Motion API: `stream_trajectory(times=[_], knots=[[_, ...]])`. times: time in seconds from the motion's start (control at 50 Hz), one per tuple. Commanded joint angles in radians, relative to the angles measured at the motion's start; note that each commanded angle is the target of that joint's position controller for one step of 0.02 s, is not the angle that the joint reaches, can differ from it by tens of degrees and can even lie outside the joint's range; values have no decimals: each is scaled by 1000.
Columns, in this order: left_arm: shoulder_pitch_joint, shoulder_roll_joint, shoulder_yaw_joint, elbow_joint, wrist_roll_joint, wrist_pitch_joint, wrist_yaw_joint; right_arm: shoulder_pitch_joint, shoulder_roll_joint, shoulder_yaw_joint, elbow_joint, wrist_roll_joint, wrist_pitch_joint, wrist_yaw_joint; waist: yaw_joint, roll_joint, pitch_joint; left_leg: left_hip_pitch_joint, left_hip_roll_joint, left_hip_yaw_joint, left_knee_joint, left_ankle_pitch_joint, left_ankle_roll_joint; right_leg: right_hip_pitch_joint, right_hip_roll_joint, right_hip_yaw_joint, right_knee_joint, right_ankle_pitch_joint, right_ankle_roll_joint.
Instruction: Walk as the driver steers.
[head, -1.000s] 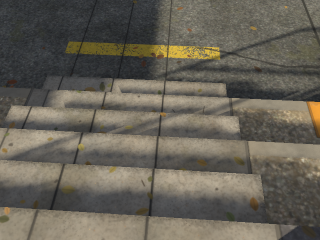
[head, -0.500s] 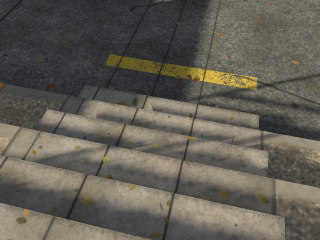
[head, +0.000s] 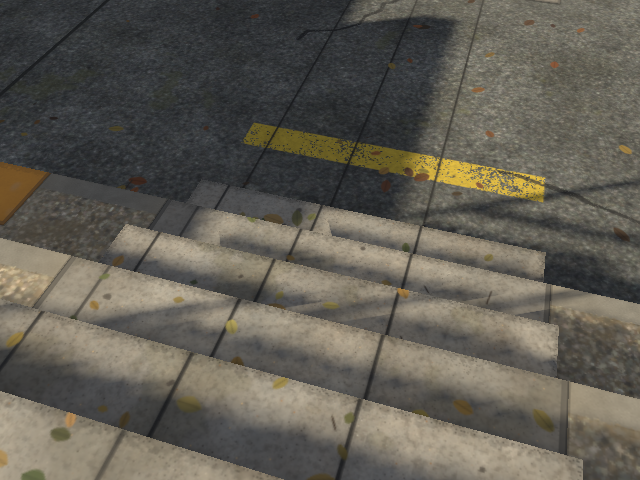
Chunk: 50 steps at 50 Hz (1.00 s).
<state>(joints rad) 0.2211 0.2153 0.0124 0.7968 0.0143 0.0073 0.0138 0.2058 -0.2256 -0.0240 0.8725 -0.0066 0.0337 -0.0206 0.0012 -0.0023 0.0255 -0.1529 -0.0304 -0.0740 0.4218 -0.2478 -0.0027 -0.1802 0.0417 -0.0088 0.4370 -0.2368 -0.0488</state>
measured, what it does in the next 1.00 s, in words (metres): walks ahead: right foot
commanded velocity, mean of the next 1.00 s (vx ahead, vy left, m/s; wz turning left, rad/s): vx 0.37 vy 0.00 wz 0.01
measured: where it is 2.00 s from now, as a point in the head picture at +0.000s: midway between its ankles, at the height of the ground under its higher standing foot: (344, 402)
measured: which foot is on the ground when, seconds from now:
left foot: down 0.00-0.66, up 0.68-1.00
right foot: down 0.00-0.26, up 0.28-0.66, down 0.68-1.00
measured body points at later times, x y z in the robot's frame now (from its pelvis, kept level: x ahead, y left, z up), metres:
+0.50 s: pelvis +0.09 +0.02 +0.00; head +0.10 +0.03 +0.45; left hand +0.25 +0.27 -0.11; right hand +0.01 -0.23 -0.13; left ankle +0.00 +0.12 -0.74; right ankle +0.18 -0.11 -0.69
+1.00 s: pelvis +0.34 -0.04 +0.00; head +0.35 -0.05 +0.45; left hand +0.29 +0.22 -0.13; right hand +0.46 -0.30 -0.13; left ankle +0.47 +0.13 -0.67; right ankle +0.29 -0.09 -0.74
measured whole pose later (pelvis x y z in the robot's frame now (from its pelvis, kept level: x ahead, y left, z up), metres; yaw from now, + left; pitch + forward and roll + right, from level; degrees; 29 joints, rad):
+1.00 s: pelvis +0.34 -0.04 +0.00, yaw +0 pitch -1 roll +0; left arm 0.48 0.22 0.03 0.94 0.01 -0.07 -0.01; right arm 0.16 -0.26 -0.07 0.91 -0.03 0.01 0.03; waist 0.04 0.03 0.02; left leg -0.64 0.09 -0.03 0.88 -0.03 0.04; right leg -0.04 0.10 -0.05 0.26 -0.22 -0.11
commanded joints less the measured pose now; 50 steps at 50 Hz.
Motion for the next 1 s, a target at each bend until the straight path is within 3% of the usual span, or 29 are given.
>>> stream_trajectory(times=[0.02, 0.04, 0.08, 0.12, 0.18, 0.22, 0.24, 0.26, 0.28, 0.3, 0.32, 0.36, 0.42, 0.5, 0.56, 0.6, 0.64, 0.66, 0.68, 0.7, 0.72, 0.74, 0.76, 0.8, 0.84, 0.92, 0.96, 0.98, 1.0], knots=[[8, 114, 30, -29, -1, -11, 3, 14, -101, -19, -8, 0, -15, -7, 1, 25, -18, -9, 80, -80, -68, 166, 26, 16, -117, 124, -90, 149, -15], [21, 111, 29, -13, 1, -10, 2, 26, -94, -16, 8, 0, -15, -7, 3, 15, -38, -4, 70, -74, -75, 68, 31, 25, -108, 121, -105, 22, -17], [36, 153, 48, 2, 7, 4, -1, 31, -110, -23, 18, -12, -11, -5, 11, -29, 11, -90, 18, -37, -7, -224, 63, -16, -95, 151, -116, -344, -50], [71, 173, 56, 10, 6, 14, -5, 1, -109, -24, 0, -21, -13, 3, 27, -74, 90, -219, -2, -11, 71, -326, 81, -51, -163, 268, -186, -559, -105], [77, 190, 72, 24, 8, 6, -8, 6, -74, -15, -3, -28, -37, 17, 12, -117, 91, -189, 11, 86, 198, -141, 79, -90, -290, 418, -281, -574, -171], [-12, 185, 74, 6, 4, 1, -16, 119, -65, -16, 37, -19, -53, 26, -61, -104, 65, 25, -2, 101, 87, -141, 106, -230, -228, 310, -231, -516, -137], [-62, 165, 72, -8, 3, -1, -17, 216, -76, -21, 73, -17, -61, 25, -106, -68, 71, 166, 4, 55, -2, -165, 123, -348, -160, 223, -124, -499, -103], [-118, 101, 55, -40, 0, -9, -20, 326, -148, -38, 99, -22, -71, 15, -150, 108, 69, 268, 171, -238, -174, -385, 168, -501, -46, 87, 140, -410, -49], [-149, 83, 49, -74, 4, -21, -22, 388, -222, -58, 121, -18, -76, 15, -158, 251, 114, 281, 365, -578, -338, -584, 245, -647, 31, -34, 364, -295, -25], [-152, 139, 60, -71, 16, -29, -22, 330, -182, -50, 110, -25, -75, 13, -114, 117, 163, 210, 385, -574, -338, -539, 272, -660, -33, 40, 460, -229, -32], [-109, 133, 61, -54, 12, -39, -32, 266, -161, -45, 89, -23, -81, 12, -67, 84, 146, 190, 348, -504, -328, -462, 259, -634, -53, 54, 491, -163, -30], [-65, 134, 63, -28, 21, -50, -51, 217, -136, -39, 74, -15, -98, 9, -29, 84, 89, 198, 279, -355, -339, -273, 222, -580, -83, 39, 512, -78, -10], [-103, 110, 54, -36, 27, -40, -60, 270, -97, -26, 101, -8, -114, 5, -34, 97, 70, 190, 227, -212, -331, -19, 212, -564, -90, -3, 498, 15, 23], [-235, 74, 33, -89, 19, -31, -59, 328, -103, -25, 126, -11, -115, 6, -62, 105, 97, 142, 207, -106, -298, 241, 208, -512, -84, -52, 339, 103, 35], [-305, 78, 30, -122, 12, -34, -63, 329, -129, -26, 131, -10, -112, 4, -74, 119, 112, 114, 206, -71, -272, 385, 189, -400, -53, -74, 203, 118, 19], [-241, 88, 34, -109, 9, -31, -56, 311, -140, -28, 137, -11, -111, 4, -42, 146, 86, 82, 221, -42, -226, 530, 170, -244, -27, -81, 200, 112, -4], [-26, 122, 54, -45, 7, -37, -39, 267, -160, -32, 133, -6, -109, 2, 63, 99, -6, 91, 200, 0, 0, 796, 134, -11, 22, -78, 130, 99, -39], [133, 153, 69, 6, 16, -46, -27, 259, -173, -35, 128, 1, -109, 0, 131, 61, -85, 18, 160, 38, 207, 761, 111, 184, 6, -52, 82, 109, -65], [295, 247, 90, 29, 38, -56, -15, 287, -114, -22, 97, 2, -106, -1, 164, -96, -228, -153, 92, 89, 564, 352, 89, 406, -263, 256, 33, -35, -109], [290, 299, 92, 27, 25, -50, -20, 419, -23, -10, 104, 13, -101, 6, 85, -247, -331, -389, -68, 40, 853, -306, 70, 519, -454, 685, -101, -87, -230], [226, 248, 90, 34, -12, -41, -26, 352, -128, -40, 109, -10, -99, 10, 81, -166, -214, -480, -18, -22, 936, -228, 90, 386, -412, 685, -154, -193, -252], [118, 179, 70, 13, -8, -43, -30, 258, -149, -49, 78, -8, -103, 17, 46, -108, -71, -497, 30, -15, 927, -131, 100, 237, -382, 536, -170, -143, -238], [57, 133, 57, 0, 2, -56, -36, 207, -127, -46, 67, -4, -104, 20, 24, -59, -5, -447, 66, -13, 851, -69, 99, 105, -337, 414, -202, 15, -221], [65, 95, 43, 18, 7, -77, -32, 212, -92, -45, 76, -14, -72, 20, -21, -67, 13, -361, 105, -8, 739, -46, 85, 7, -272, 288, -236, 158, -178], [120, 107, 43, 40, 4, -96, -31, 196, -73, -48, 72, -17, -47, 25, -39, -56, 12, -362, 106, 0, 662, -23, 74, 4, -254, 254, -264, 197, -181], [206, 134, 45, 65, -13, -95, -20, 27, -77, -52, 14, -21, -27, 41, -17, -36, 57, -486, 121, 29, 478, 132, 47, 52, -235, 181, -307, 315, -179], [262, 130, 44, 92, -9, -85, -17, -14, -55, -44, 4, -29, -21, 51, -2, -43, 41, -486, 118, 54, 445, 213, 35, 75, -224, 135, -286, 398, -169], [282, 148, 49, 101, -1, -91, -15, 0, -64, -46, 20, -26, -22, 55, -1, -63, 15, -493, 121, 66, 491, 315, 43, 100, -225, 126, -250, 387, -171], [295, 132, 43, 104, -4, -92, -13, -20, -74, -49, 17, -24, -22, 56, 2, -51, 21, -521, 124, 60, 494, 339, 47, 110, -226, 133, -239, 390, -167]])
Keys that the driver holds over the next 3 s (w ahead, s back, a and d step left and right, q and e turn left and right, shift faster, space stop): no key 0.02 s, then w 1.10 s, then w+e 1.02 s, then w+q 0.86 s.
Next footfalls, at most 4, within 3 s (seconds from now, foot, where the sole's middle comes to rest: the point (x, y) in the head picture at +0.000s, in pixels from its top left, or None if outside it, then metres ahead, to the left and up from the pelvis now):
0.68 right None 0.33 -0.09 -0.78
1.36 left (292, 423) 0.71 0.11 -0.92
1.90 right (392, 375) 0.92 -0.16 -1.06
2.46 left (369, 304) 1.28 -0.13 -1.20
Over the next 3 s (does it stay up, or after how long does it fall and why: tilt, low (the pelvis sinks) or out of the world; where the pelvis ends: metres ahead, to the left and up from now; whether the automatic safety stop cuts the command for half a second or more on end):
stays up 1.41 -0.27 -0.55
